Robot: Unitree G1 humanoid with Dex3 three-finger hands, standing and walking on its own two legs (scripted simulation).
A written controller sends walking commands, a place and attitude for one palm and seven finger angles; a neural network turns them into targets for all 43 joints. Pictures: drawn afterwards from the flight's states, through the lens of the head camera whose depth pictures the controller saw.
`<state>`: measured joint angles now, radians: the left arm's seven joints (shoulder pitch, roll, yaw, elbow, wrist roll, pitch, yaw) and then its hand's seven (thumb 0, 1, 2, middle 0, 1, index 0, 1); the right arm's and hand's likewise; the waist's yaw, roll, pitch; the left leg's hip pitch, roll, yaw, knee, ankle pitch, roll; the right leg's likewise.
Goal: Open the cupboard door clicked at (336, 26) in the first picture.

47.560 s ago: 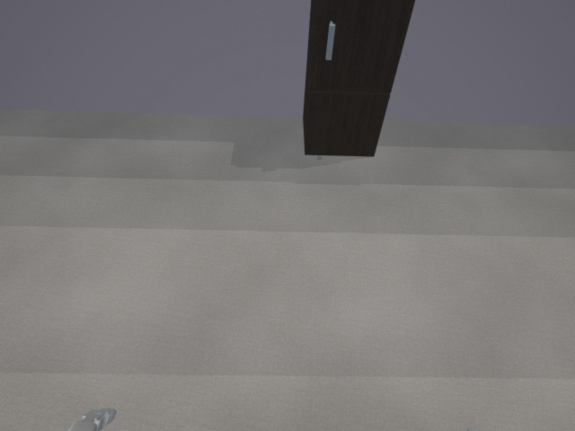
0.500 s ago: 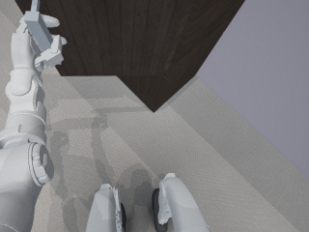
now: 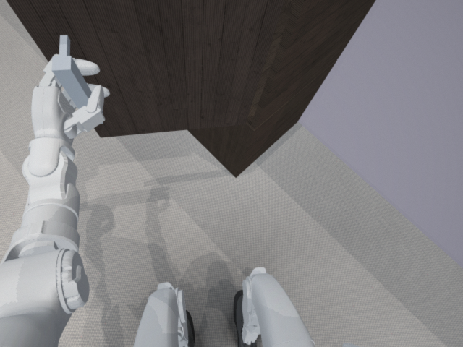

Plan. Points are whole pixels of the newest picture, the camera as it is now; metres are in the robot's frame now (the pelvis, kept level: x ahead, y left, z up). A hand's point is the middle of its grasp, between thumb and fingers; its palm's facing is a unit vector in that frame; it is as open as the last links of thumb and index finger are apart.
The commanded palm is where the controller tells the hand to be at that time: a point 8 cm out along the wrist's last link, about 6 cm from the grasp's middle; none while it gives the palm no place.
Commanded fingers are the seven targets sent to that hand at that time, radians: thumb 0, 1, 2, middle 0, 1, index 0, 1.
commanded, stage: pull the door open along its arc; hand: left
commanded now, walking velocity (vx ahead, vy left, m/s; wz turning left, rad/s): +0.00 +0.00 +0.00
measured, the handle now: (81, 83) +0.55 +0.21 +0.02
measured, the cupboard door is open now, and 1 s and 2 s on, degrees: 55 97 96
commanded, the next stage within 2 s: open thumb and fingers to let go in 0.80 s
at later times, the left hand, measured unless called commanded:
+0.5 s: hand (143, 186) +0.37 +0.11 +0.02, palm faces +0.37 -0.93 +0.03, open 6.3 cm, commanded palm +0.30 +0.16 +0.02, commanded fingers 0.00 0.90 0.90 -0.40 -1.35 -0.40 -1.35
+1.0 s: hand (191, 219) +0.31 +0.04 +0.02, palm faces +0.42 -0.91 -0.04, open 6.4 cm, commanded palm +0.26 +0.09 +0.02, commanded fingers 0.00 0.48 0.72 -0.37 -1.30 -0.37 -1.30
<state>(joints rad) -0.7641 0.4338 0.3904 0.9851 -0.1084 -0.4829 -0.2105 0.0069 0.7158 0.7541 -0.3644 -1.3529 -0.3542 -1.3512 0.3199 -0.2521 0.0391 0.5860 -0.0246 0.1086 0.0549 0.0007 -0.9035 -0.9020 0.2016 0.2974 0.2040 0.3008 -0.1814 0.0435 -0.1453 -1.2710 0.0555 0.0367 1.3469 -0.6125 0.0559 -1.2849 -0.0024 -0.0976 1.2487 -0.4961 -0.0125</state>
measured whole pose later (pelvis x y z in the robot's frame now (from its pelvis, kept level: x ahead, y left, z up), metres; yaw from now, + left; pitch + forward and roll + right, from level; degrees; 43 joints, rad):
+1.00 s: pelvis +0.00 -0.06 +0.01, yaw +6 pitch +23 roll +1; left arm -0.03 -0.10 -0.15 0.43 0.16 -0.57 0.59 0.02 0.64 0.76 -0.32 -1.32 -0.33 -1.33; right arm 0.15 -0.20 -0.03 0.63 -0.11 -0.07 0.03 0.01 -0.90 -0.90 0.20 0.30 0.20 0.30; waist -0.02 0.01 -0.19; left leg -1.10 0.02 -0.01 1.28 -0.59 -0.03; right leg -1.14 -0.04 -0.13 1.29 -0.56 -0.10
